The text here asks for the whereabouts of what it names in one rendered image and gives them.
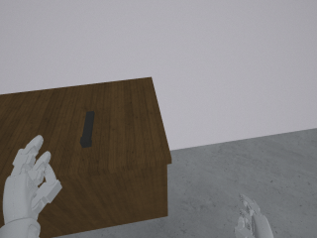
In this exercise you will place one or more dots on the left robot hand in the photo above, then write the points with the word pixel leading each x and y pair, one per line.
pixel 22 198

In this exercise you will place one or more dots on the right robot hand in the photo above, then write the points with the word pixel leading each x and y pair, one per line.
pixel 258 226

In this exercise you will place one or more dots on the tap lever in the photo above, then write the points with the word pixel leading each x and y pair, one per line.
pixel 86 139

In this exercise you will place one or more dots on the robot left forearm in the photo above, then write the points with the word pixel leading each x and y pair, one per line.
pixel 26 227

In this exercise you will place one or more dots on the counter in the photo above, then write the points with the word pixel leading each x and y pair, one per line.
pixel 120 179

